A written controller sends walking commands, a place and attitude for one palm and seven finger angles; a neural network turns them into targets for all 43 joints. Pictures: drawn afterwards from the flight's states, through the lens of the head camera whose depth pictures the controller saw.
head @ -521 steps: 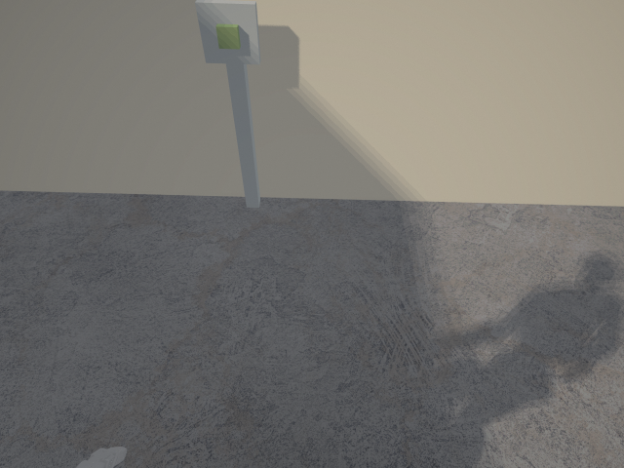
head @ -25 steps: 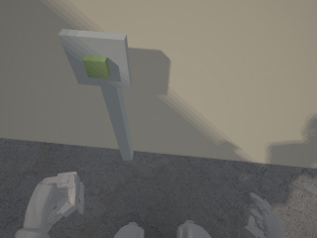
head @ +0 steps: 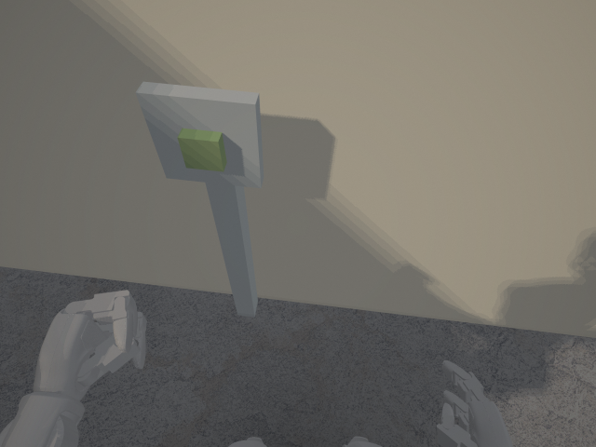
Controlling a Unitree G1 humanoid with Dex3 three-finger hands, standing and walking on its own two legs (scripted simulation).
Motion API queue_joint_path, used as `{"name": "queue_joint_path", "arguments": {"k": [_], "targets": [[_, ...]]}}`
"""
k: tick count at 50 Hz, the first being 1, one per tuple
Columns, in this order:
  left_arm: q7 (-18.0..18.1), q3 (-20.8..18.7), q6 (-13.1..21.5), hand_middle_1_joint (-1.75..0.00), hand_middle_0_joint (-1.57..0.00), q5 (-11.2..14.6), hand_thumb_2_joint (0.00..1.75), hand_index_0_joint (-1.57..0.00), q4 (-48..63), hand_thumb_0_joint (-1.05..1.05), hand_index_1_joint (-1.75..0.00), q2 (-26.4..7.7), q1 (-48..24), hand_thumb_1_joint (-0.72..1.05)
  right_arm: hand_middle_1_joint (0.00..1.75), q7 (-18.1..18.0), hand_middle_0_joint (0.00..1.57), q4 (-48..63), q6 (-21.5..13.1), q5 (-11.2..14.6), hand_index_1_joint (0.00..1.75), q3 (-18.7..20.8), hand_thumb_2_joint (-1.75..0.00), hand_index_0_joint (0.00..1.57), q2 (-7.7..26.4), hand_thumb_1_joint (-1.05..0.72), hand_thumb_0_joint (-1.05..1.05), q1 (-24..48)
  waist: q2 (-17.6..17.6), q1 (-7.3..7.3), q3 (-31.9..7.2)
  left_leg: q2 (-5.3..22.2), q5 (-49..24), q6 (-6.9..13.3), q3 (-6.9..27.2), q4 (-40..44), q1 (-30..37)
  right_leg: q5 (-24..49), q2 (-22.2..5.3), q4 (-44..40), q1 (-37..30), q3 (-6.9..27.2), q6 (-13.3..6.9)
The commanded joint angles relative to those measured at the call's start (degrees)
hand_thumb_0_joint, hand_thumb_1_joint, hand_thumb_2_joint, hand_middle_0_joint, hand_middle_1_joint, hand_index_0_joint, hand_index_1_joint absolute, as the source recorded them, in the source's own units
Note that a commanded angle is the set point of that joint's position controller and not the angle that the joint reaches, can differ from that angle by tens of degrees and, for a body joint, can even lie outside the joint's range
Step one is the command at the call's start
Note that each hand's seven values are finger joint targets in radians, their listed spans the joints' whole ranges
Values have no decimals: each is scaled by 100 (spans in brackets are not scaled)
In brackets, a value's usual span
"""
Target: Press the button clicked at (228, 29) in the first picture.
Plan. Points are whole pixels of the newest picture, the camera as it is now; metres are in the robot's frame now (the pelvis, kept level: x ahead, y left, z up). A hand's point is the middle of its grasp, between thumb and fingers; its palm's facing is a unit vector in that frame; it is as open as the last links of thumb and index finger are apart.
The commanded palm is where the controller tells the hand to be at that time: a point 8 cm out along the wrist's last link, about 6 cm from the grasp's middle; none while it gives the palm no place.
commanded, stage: raise the hand and make a fist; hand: left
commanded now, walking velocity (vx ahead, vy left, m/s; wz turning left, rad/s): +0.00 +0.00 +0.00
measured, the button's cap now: (204, 149) +0.55 +0.19 +0.07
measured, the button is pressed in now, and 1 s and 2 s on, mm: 0 0 0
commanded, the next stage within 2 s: aim a knuckle at the button in 0.42 s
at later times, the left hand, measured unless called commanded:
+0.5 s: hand (132, 349) +0.22 +0.21 +0.05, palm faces -0.06 -1.00 -0.05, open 3.1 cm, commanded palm +0.20 +0.27 +0.06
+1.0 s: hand (167, 275) +0.31 +0.19 +0.06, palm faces -0.05 -1.00 -0.04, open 3.1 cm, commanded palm +0.29 +0.25 +0.05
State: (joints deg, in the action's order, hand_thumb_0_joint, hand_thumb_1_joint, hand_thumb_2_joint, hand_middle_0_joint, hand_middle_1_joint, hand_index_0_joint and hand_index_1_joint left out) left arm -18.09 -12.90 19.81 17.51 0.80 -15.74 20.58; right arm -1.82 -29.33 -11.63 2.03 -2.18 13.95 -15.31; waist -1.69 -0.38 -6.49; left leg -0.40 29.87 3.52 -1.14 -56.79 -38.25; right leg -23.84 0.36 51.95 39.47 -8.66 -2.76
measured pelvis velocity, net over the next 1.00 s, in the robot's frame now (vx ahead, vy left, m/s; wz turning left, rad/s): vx -0.01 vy -0.01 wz -0.01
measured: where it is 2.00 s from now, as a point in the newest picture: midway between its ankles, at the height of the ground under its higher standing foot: outside the picture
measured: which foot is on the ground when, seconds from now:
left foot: down 0.00-1.00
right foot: down 0.00-1.00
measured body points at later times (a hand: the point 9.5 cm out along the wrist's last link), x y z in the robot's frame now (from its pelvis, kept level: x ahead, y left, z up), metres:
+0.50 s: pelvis -0.01 +0.01 +0.00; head +0.04 +0.02 +0.45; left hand +0.22 +0.26 +0.06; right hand +0.16 -0.23 -0.07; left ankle -0.02 +0.07 -0.68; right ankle +0.02 -0.10 -0.68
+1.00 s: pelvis -0.01 -0.01 +0.00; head +0.06 -0.01 +0.45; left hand +0.31 +0.25 +0.06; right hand +0.13 -0.26 -0.09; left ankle -0.02 +0.07 -0.68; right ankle +0.02 -0.10 -0.68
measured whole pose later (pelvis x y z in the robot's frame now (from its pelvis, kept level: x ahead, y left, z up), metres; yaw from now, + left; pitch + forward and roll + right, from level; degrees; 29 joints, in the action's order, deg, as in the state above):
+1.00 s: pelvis -0.01 -0.01 +0.00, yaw -1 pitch +13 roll -1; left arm -18.8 -15.3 17.7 16.2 -21.3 -18.9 -4.5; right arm -2.3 -32.2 -9.4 2.1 -2.7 15.4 -16.1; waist -1.2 -2.6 -5.7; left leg -0.3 28.1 2.8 -2.1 -55.5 -40.3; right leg -22.6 0.4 52.1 42.5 -7.7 -3.6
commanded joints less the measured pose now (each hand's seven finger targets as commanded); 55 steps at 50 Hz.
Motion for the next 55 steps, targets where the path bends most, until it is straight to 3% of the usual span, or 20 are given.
{"name": "queue_joint_path", "arguments": {"k": [1,3,4,7,13,17,19,26,29,33,34,38,39,41,44,45,46,49,52,55], "targets": [[-102,-254,211,-150,-130,-4,90,-130,858,0,-150,-756,-529,90,30,-74,20,803,-328,53,30,349,-90,20,854,-90,0,224,-272,-94,-958,72,-2211,-344,523,1053,425,1268,46,-558,-896,450,83],[-168,-310,79,-150,-130,21,90,-130,764,0,-150,-765,-347,90,30,-70,20,838,-335,57,30,363,-90,20,857,-90,0,217,-234,-33,-1050,56,-2291,-349,509,1095,442,1338,24,-595,-1019,440,88],[-189,-359,24,-150,-130,61,90,-130,688,0,-150,-815,-297,90,30,-68,20,853,-326,56,30,360,-90,20,862,-90,0,249,-33,-14,-1028,50,-2349,-343,526,1094,406,1397,51,-600,-1113,447,71],[-155,-527,77,-150,-130,125,90,-130,1046,0,-150,-918,-339,90,30,-59,20,897,-342,44,30,369,-90,20,840,-90,0,267,-263,84,-1257,58,-2603,-401,513,1148,575,1533,33,-562,-1217,432,74],[110,-470,389,-150,-130,74,90,-130,1103,0,-150,-761,-397,90,30,3,20,793,-352,2,30,379,-90,20,806,-90,0,178,-355,26,-1039,112,-2735,-513,566,1147,665,1402,71,-470,-881,375,68],[33,-294,344,-150,-130,-55,90,-130,929,0,-150,-731,-397,90,30,35,20,776,-338,7,30,396,-90,20,860,-90,0,154,-421,-42,-994,136,-2666,-533,629,1129,689,1233,67,-464,-685,368,75],[-41,-276,250,-150,-130,-34,90,-130,833,0,-150,-746,-385,90,30,23,20,810,-319,20,30,389,-90,20,893,-90,0,185,-146,-72,-926,130,-2368,-495,653,1151,541,1092,87,-497,-717,360,65],[-35,-497,270,-150,-130,103,90,-130,1118,0,-150,-894,-532,90,30,-42,20,892,-322,31,30,338,-90,20,837,-90,0,275,-292,8,-1032,77,-1913,-440,613,1215,512,887,69,-574,-862,428,59],[37,-242,394,-150,-130,42,90,-130,1011,0,-150,-774,-1375,90,30,-69,20,747,-348,1,30,287,-90,20,870,-90,0,265,-217,-194,-767,85,-1667,-423,677,1139,377,705,92,-513,-575,421,60],[-32,-135,347,-150,-130,-86,90,-130,331,0,-150,-810,-1985,90,30,-119,20,598,-341,28,30,288,-90,20,933,-90,0,229,-291,-268,-658,46,-1202,-367,661,1101,180,399,38,-555,-389,483,76],[-66,-118,270,-150,-130,-88,90,-130,153,0,-150,-826,-2113,90,30,-128,20,595,-322,20,30,279,-90,20,945,-90,0,215,-136,-281,-657,40,-1114,-326,665,1086,93,341,54,-557,-391,506,74],[-125,-341,95,-150,-130,-118,90,-130,-169,0,-150,-1162,-2714,90,30,-187,20,592,-268,49,30,274,-90,20,951,-90,0,219,-273,-170,-1149,11,-1294,-277,563,1086,167,499,-19,-610,-761,607,82],[-121,-353,77,-150,-130,-91,90,-130,-200,0,-150,-1209,-2966,90,30,-196,20,582,-249,39,30,262,-90,20,952,-90,0,200,-149,-191,-1264,12,-1415,-267,568,1063,165,611,-2,-580,-851,612,82],[-67,-745,72,-150,-130,-26,90,-130,-433,0,-150,-1511,-3018,90,30,-203,20,558,-205,31,30,262,-90,20,927,-90,0,189,-138,-66,-1489,-8,-1580,-246,461,1030,98,822,-33,-623,-1173,730,99],[-10,-684,136,-150,-130,14,90,-130,-734,0,-150,-1375,-3283,90,30,-176,20,537,-156,21,30,232,-90,20,884,-90,0,179,-136,-52,-1423,-1,-1738,-258,428,1042,28,1028,-22,-572,-1234,727,84],[-12,-639,141,-150,-130,11,90,-130,-946,0,-150,-1273,-3300,90,30,-160,20,508,-132,25,30,238,-90,20,879,-90,0,156,-80,-92,-1367,-3,-1782,-251,384,1020,7,1157,-25,-579,-1216,743,107],[-3,-801,162,-150,-130,-5,90,-130,-1084,0,-150,-1455,-3270,90,30,-146,20,468,-98,21,30,259,-90,20,916,-90,0,104,-83,-51,-1394,2,-1820,-257,376,1020,-36,1217,-40,-574,-1251,753,101],[-74,-538,143,-150,-130,-113,90,-130,-1506,0,-150,-1275,-3556,90,30,-102,20,433,-18,30,30,283,-90,20,950,-90,0,19,53,-195,-1283,6,-1819,-223,336,955,-158,1327,-44,-573,-1156,792,116],[-160,-549,190,-150,-130,-97,90,-130,-1506,0,-150,-1264,-3609,90,30,-69,20,445,33,29,30,333,-90,20,961,-90,0,-66,-57,-144,-1620,-13,-2020,-214,257,919,-86,1663,-84,-568,-1368,879,135],[-164,-714,307,-150,-130,-88,90,-130,-1531,0,-150,-1528,-4244,90,30,-85,20,357,104,25,30,348,-90,20,988,-90,0,-139,58,-225,-1746,17,-2117,-200,269,849,-93,1814,-67,-520,-1386,918,141]]}}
